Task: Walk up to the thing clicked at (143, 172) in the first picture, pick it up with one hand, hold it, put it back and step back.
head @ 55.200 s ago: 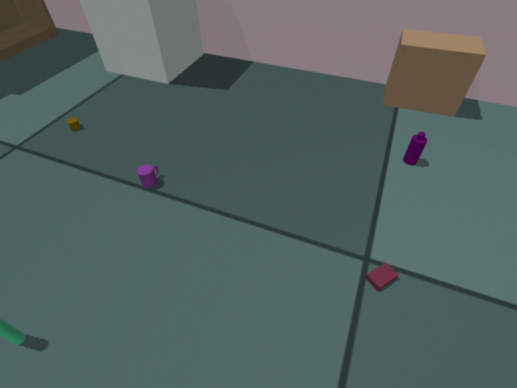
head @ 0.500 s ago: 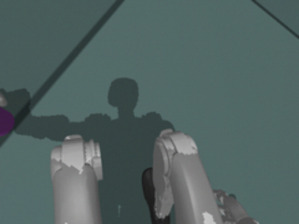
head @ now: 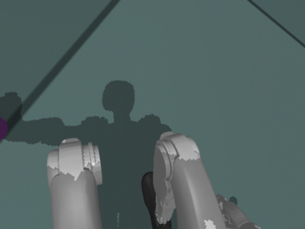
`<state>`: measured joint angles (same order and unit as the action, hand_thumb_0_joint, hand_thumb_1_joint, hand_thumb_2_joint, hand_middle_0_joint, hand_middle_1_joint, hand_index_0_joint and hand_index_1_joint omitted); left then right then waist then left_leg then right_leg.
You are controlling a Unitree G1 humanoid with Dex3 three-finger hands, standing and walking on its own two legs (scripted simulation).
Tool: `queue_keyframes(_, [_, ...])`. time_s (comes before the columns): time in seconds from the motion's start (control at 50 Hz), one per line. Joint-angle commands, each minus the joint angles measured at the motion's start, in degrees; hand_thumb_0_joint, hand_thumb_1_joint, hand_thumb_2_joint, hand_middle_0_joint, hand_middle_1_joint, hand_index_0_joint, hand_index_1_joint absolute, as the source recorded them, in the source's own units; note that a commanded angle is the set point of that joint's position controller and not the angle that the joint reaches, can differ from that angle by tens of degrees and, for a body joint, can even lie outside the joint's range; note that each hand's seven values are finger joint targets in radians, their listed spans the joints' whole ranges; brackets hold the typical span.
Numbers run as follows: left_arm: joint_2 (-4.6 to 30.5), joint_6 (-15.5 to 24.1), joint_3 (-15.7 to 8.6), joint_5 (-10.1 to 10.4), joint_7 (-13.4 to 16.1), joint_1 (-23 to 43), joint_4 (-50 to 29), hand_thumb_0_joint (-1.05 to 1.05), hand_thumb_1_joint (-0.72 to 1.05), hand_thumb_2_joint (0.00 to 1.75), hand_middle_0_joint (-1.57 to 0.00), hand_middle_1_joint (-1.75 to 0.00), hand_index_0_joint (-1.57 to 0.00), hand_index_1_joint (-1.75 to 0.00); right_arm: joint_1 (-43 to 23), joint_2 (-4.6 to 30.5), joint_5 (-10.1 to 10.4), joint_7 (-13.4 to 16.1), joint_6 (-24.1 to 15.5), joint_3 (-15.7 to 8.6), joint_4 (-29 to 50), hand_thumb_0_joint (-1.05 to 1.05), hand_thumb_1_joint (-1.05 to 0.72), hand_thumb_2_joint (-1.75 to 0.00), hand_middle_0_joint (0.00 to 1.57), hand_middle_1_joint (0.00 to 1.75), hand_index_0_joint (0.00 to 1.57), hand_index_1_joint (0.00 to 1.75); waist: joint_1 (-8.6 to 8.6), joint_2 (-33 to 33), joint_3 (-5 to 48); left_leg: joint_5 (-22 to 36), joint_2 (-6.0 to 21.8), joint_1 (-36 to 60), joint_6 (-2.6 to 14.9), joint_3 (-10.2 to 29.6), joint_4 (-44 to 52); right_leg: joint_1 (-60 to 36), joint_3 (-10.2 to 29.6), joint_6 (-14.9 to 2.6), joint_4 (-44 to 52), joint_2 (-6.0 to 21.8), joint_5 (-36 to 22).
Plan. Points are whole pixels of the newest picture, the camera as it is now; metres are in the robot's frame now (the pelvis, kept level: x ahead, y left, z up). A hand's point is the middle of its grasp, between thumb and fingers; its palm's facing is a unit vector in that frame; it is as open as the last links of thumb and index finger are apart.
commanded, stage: open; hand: left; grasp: from above
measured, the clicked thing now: out of the picture +0.37 +0.43 -0.24
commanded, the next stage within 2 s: withdraw in 0.60 s
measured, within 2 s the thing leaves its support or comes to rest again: neither
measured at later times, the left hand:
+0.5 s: hand out of the picture +0.36 +0.40 -0.19, palm faces -0.42 -0.18 -0.89, open 13.7 cm
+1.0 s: hand out of the picture +0.37 +0.42 -0.15, palm faces -0.31 -0.11 -0.94, open 13.9 cm
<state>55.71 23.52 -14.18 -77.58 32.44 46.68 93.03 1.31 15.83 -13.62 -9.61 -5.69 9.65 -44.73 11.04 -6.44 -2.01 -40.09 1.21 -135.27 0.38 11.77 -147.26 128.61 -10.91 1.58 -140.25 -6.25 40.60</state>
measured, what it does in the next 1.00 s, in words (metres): stands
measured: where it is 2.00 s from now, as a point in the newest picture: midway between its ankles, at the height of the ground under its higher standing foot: (124, 222)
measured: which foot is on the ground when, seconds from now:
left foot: down 0.00-1.00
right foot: down 0.00-1.00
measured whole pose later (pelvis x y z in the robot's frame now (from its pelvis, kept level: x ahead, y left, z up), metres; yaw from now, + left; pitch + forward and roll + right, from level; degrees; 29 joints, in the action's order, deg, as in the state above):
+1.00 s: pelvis +0.00 +0.00 +0.01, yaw +1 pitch +28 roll -12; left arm 51.8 19.4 -14.9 -73.6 26.9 40.7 73.9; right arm 3.8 15.5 -11.5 -10.6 -5.1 6.7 -43.7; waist 9.2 -4.7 0.8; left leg -39.8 0.4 -134.6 0.5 11.2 -145.0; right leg 127.1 -10.5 1.4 -138.3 -5.5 41.3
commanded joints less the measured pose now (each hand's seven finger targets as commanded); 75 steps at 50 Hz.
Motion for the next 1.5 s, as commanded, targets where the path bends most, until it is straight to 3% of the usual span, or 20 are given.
queue_keyframes(0.0, [18.1, -0.3, -1.6, 1.6, 2.4, 13.5, -8.6, 0.00, -0.25, 0.88, -0.25, -0.96, -0.27, -0.93, 7.6, 16.8, 0.1, 0.9, -0.4, -5.1, 1.1, 0.00, -0.88, -0.89, 0.20, 0.30, 0.20, 0.30, -0.11, 24.1, 34.0, 8.0, 0.5, 28.4, 0.48, -4.2, 16.2, -13.2, -2.9, -3.50, 12.9, -1.2, -10.0])
queue_keyframes(0.08, [18.7, -0.7, -2.3, 1.6, 2.6, 12.4, -9.6, 0.00, -0.36, 0.95, -0.17, -1.00, -0.19, -0.98, 7.7, 16.9, -0.4, 0.8, -0.4, -5.0, 1.1, 0.00, -0.88, -0.89, 0.20, 0.30, 0.20, 0.30, -0.39, 25.3, 36.3, 11.5, 0.5, 29.6, 0.47, -4.6, 15.5, -15.4, -2.6, -3.29, 12.8, -1.3, -13.4])
queue_keyframes(0.16, [17.1, -1.3, -0.9, 2.5, 1.8, 12.7, -8.9, 0.00, -0.46, 0.98, -0.09, -1.05, -0.10, -1.03, 7.6, 16.7, -0.1, 0.5, -0.8, -5.0, 0.8, 0.00, -0.88, -0.89, 0.20, 0.30, 0.20, 0.30, -0.15, 25.3, 33.3, 8.7, 0.5, 28.4, 0.46, -4.5, 16.0, -13.0, -2.6, -3.48, 13.1, -1.1, -10.9])
queue_keyframes(0.18, [18.0, -1.3, -2.3, 2.5, 1.9, 12.0, -9.7, 0.00, -0.49, 0.99, -0.08, -1.03, -0.09, -1.02, 7.9, 17.0, -0.1, 0.5, -0.8, -5.1, 0.7, 0.00, -0.88, -0.89, 0.20, 0.30, 0.20, 0.30, -0.61, 25.5, 33.9, 9.3, 0.3, 29.1, 0.31, -4.5, 16.5, -13.5, -3.0, -3.41, 12.9, -1.0, -11.3])
queue_keyframes(0.32, [17.1, -1.9, -1.8, 3.7, 0.4, 10.0, -10.2, 0.00, -0.50, 1.00, -0.07, -1.03, -0.07, -1.02, 7.5, 17.3, 0.0, 0.0, -0.6, -5.2, 1.9, 0.00, -0.88, -0.89, 0.20, 0.30, 0.20, 0.30, -0.32, 25.4, 35.6, 12.5, 0.3, 29.9, 0.33, -4.1, 16.4, -14.8, -3.3, -3.36, 12.4, -0.9, -14.1])
queue_keyframes(0.44, [16.2, -1.2, -0.3, 3.7, -0.6, 11.3, -10.6, 0.00, -0.49, 0.99, -0.07, -1.04, -0.08, -1.03, 7.8, 16.9, -0.1, -0.2, -0.3, -4.6, 1.6, 0.00, -0.87, -0.89, 0.20, 0.30, 0.20, 0.30, -0.13, 25.0, 33.7, 9.5, 0.3, 28.7, 0.53, -4.2, 16.8, -14.5, -3.0, -3.39, 13.5, -1.1, -11.8])
queue_keyframes(0.46, [17.8, -1.0, -1.9, 4.1, -0.4, 10.6, -10.4, 0.00, -0.50, 1.00, -0.07, -1.03, -0.07, -1.02, 6.8, 17.7, 0.3, 0.0, -0.4, -4.9, 3.1, 0.00, -0.87, -0.89, 0.20, 0.30, 0.20, 0.30, -0.19, 23.4, 34.7, 9.9, 0.4, 28.3, 0.70, -4.1, 16.3, -14.9, -3.1, -3.30, 13.5, -1.0, -12.1])
queue_keyframes(0.58, [16.4, -0.5, -0.2, 3.5, -0.1, 11.1, -9.5, 0.00, -0.48, 0.99, -0.07, -1.05, -0.08, -1.03, 7.4, 17.0, 0.0, 0.1, -0.2, -4.1, 2.0, 0.00, -0.87, -0.89, 0.20, 0.30, 0.20, 0.30, 0.18, 23.5, 33.3, 9.4, 0.4, 28.1, 0.70, -4.1, 16.3, -14.4, -3.0, -3.38, 13.4, -1.2, -11.7])
queue_keyframes(0.64, [18.8, -0.2, -2.1, 3.1, 0.5, 11.4, -9.3, 0.00, -0.47, 1.01, -0.07, -1.05, -0.08, -1.04, 6.8, 17.9, -0.1, 0.2, -0.3, -4.3, 3.0, 0.00, -0.87, -0.89, 0.20, 0.30, 0.20, 0.30, 0.37, 24.5, 34.2, 10.9, 0.4, 29.3, 0.42, -3.7, 16.7, -14.6, -3.5, -3.43, 12.6, -1.1, -12.8])
queue_keyframes(0.68, [15.8, -0.6, 0.5, 2.6, 0.2, 11.6, -8.9, 0.00, -0.49, 1.00, -0.07, -1.04, -0.07, -1.03, 7.6, 16.9, -0.3, -0.1, -0.5, -3.9, 1.7, 0.00, -0.88, -0.89, 0.20, 0.30, 0.20, 0.30, 0.49, 25.0, 32.6, 9.8, 0.5, 29.7, 0.25, -3.7, 17.0, -13.2, -3.4, -3.58, 12.5, -1.1, -11.6])
queue_keyframes(0.7, [16.9, -0.6, -0.1, 2.6, 0.4, 12.5, -8.6, 0.00, -0.47, 0.95, -0.06, -1.05, -0.09, -1.02, 6.5, 17.5, -0.3, 0.0, -0.8, -4.0, 3.1, 0.00, -0.89, -0.89, 0.20, 0.30, 0.20, 0.30, 1.21, 24.3, 32.9, 9.8, 0.6, 29.3, 0.48, -3.8, 16.2, -13.6, -3.4, -3.37, 13.0, -1.3, -12.1])
queue_keyframes(0.8, [22.2, -0.8, -4.4, 2.4, 0.8, 11.8, -15.3, 0.00, -0.47, 0.95, -0.07, -1.04, -0.09, -1.01, 6.8, 17.9, -0.3, 0.2, -0.9, -4.6, 3.8, 0.00, -0.89, -0.89, 0.20, 0.30, 0.20, 0.30, -1.64, 28.7, 37.8, 10.5, 0.5, 32.2, 0.01, -4.3, 17.4, -15.0, -3.2, -3.67, 12.7, -1.0, -11.9])
queue_keyframes(0.88, [20.4, -3.1, -5.0, 4.5, -1.0, 10.2, -26.8, 0.00, -0.49, 0.96, -0.07, -1.02, -0.08, -1.00, 7.7, 16.9, 1.2, 0.0, -0.6, -7.1, 3.3, 0.00, -0.89, -0.90, 0.20, 0.30, 0.20, 0.30, -4.41, 34.4, 43.9, 13.0, 0.4, 38.2, -0.52, -4.7, 20.0, -14.5, -2.2, -4.10, 12.8, -0.3, -13.4])
queue_keyframes(0.96, [16.7, -6.4, -3.1, 7.9, -4.9, 9.9, -35.1, 0.00, -0.50, 0.97, -0.07, -1.01, -0.08, -0.99, 9.1, 15.8, 4.0, 0.0, 0.5, -10.2, 4.0, 0.00, -0.89, -0.90, 0.20, 0.30, 0.20, 0.30, -5.51, 34.3, 45.2, 12.5, 0.3, 38.7, -0.39, -5.3, 23.7, -13.7, -0.6, -4.16, 15.7, 0.7, -13.4])
queue_keyframes(1.0, [13.2, -8.1, 0.0, 9.0, -8.2, 12.6, -39.5, 0.00, -0.50, 0.97, -0.07, -1.01, -0.08, -0.99, 11.3, 15.7, 5.4, 0.4, 1.4, -11.9, 3.6, 0.00, -0.89, -0.90, 0.20, 0.30, 0.20, 0.30, -4.51, 33.9, 47.7, 12.0, 0.2, 41.6, -0.25, -5.0, 26.1, -14.5, 0.0, -4.11, 18.1, 0.8, -13.1])
queue_keyframes(1.1, [4.1, -12.4, 7.0, 13.1, -16.4, 10.4, -38.4, 0.00, -0.50, 0.97, -0.07, -1.01, -0.08, -0.99, 14.8, 14.3, 8.2, 1.1, 3.5, -13.1, 4.2, 0.00, -0.89, -0.90, 0.20, 0.30, 0.20, 0.30, -2.87, 23.8, 41.9, 8.2, -0.3, 38.3, 1.09, -5.4, 30.3, -18.8, 1.7, -3.86, 25.5, 0.8, -11.0])
queue_keyframes(1.24, [3.1, -12.3, 8.8, 16.3, -24.8, 6.2, -34.9, 0.00, -0.51, 0.97, -0.10, -0.99, -0.10, -0.99, 15.0, 12.0, 10.5, 3.0, 5.3, -11.4, 6.4, 0.00, -0.90, -0.90, 0.20, 0.30, 0.20, 0.30, -3.18, 11.4, 35.7, 8.6, -1.2, 31.1, 2.84, -8.0, 32.0, -27.0, 4.9, -3.59, 31.8, 0.5, -11.0])
queue_keyframes(1.34, [7.0, -6.4, 5.6, 15.1, -25.5, 6.4, -31.5, 0.00, -0.51, 0.97, -0.11, -0.98, -0.11, -0.98, 13.5, 11.7, 10.1, 3.8, 5.4, -9.5, 7.1, 0.00, -0.91, -0.90, 0.20, 0.30, 0.20, 0.30, -4.43, 11.3, 35.0, 7.5, -1.6, 30.1, 2.69, -8.7, 32.2, -27.4, 5.4, -3.80, 31.6, 0.4, -9.1])
queue_keyframes(1.44, [9.6, 0.1, 3.4, 11.5, -20.9, 9.6, -27.4, 0.00, -0.51, 0.98, -0.10, -0.99, -0.10, -0.99, 12.3, 12.7, 8.5, 4.1, 5.6, -7.9, 6.7, 0.00, -0.90, -0.90, 0.20, 0.30, 0.20, 0.30, -3.96, 14.1, 35.6, 6.7, -1.5, 31.6, 2.10, -8.3, 30.8, -22.8, 4.1, -4.13, 29.0, 0.2, -7.6])
queue_keyframes(1.48, [13.2, 2.1, 1.1, 9.6, -18.1, 12.7, -28.0, 0.00, -0.49, 0.97, -0.10, -0.99, -0.10, -0.99, 12.0, 13.3, 7.6, 4.1, 5.9, -7.5, 6.2, 0.00, -0.90, -0.90, 0.20, 0.30, 0.20, 0.30, -4.19, 16.7, 38.0, 7.5, -1.6, 32.7, 1.85, -8.4, 29.3, -21.7, 3.9, -4.08, 27.7, 0.2, -7.6])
